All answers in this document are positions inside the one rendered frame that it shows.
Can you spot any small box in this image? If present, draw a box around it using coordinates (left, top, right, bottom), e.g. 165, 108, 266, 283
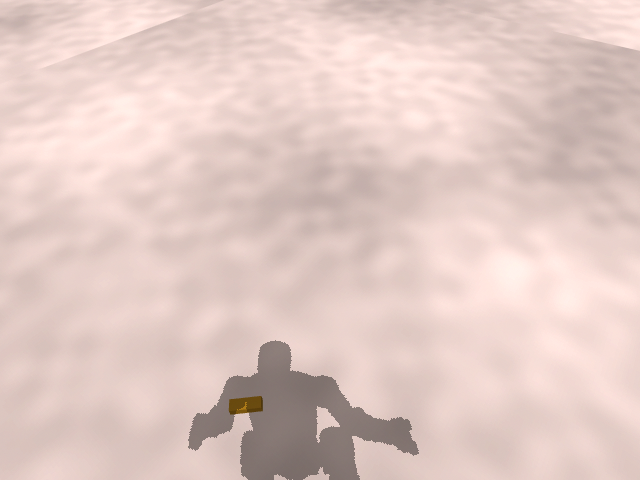
229, 396, 263, 415

